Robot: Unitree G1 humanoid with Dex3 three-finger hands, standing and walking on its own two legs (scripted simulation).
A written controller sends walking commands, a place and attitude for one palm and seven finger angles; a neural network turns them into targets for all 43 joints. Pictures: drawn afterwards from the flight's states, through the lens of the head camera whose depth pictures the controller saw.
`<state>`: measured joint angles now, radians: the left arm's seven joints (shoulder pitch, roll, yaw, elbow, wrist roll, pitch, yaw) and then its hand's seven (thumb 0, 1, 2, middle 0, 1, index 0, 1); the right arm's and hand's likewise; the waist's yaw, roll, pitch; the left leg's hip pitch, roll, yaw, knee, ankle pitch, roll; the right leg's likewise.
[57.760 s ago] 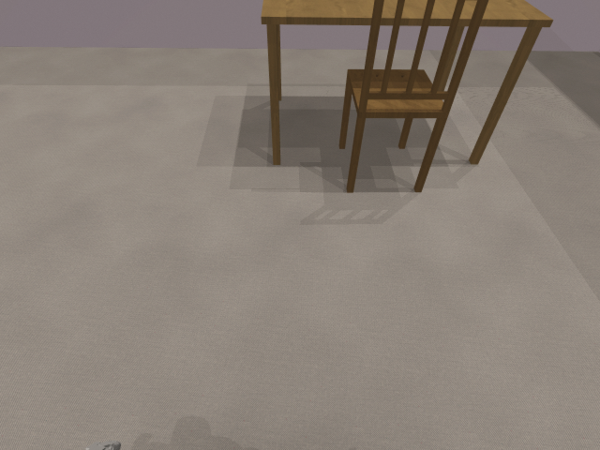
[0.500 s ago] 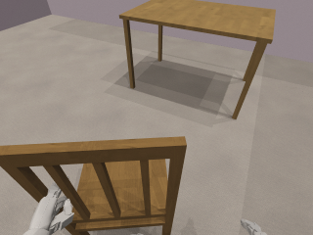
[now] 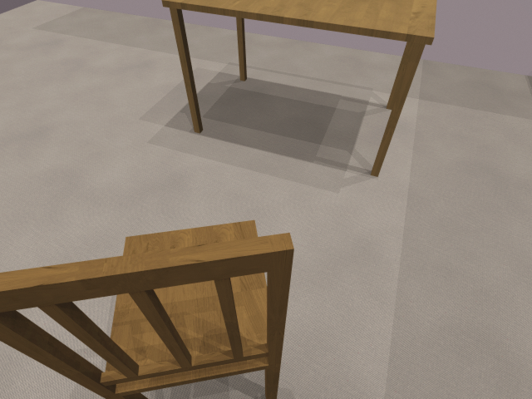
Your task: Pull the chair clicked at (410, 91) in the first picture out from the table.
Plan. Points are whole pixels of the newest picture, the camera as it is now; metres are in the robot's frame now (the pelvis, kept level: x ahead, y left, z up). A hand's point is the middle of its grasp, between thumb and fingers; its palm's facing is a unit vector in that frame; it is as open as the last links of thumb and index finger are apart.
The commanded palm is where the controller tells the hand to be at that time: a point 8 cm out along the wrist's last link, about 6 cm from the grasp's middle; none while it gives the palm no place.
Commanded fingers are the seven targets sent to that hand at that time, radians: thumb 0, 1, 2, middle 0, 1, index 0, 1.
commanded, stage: let the arm hang, fingers relaxed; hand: left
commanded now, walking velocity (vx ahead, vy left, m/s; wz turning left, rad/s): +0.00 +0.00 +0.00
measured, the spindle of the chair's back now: (167, 332) +0.23 +0.18 -0.06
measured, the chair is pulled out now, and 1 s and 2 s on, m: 1.11 1.11 1.11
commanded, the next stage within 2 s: look to check the result in 0.46 s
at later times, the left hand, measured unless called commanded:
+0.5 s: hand out of the picture -0.02 +0.12 -0.17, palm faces +0.06 -0.99 -0.13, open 7.4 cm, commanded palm none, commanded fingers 0.00 0.90 0.90 -0.20 -0.30 -0.20 -0.30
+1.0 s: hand out of the picture -0.03 +0.13 -0.17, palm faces +0.07 -0.99 -0.14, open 7.4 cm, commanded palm none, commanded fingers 0.00 0.90 0.90 -0.20 -0.30 -0.20 -0.30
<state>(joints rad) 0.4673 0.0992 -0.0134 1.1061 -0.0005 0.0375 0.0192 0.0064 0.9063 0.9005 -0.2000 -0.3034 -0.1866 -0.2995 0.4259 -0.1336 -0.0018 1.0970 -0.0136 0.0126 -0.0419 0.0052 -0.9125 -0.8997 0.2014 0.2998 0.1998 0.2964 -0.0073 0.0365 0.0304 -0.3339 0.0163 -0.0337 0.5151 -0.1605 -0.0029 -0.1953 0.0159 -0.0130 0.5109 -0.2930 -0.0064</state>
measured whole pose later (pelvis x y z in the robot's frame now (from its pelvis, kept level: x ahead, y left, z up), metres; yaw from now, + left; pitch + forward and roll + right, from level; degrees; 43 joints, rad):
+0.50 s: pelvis +0.01 -0.01 +0.00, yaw +0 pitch -2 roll -1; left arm 0.37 0.05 -0.01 1.11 0.00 0.01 0.04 0.00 0.91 0.90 -0.20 -0.30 -0.19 -0.30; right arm 0.39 -0.08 0.00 1.10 -0.01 0.00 -0.05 0.00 -0.91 -0.90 0.20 0.30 0.20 0.30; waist -0.02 0.04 0.00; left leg -0.31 0.03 -0.03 0.52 -0.18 -0.02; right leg -0.18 0.03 -0.01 0.52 -0.31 -0.03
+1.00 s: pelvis +0.02 -0.01 +0.00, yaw +0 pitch -2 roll -1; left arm 0.39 0.07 0.00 1.12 -0.01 0.01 0.04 0.00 0.91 0.90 -0.20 -0.30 -0.19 -0.30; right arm 0.39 -0.09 0.00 1.11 -0.01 0.00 -0.06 0.00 -0.91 -0.90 0.20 0.30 0.20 0.30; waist -0.02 0.04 0.02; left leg -0.29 0.03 -0.04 0.51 -0.19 -0.02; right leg -0.15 0.03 -0.01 0.49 -0.31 -0.03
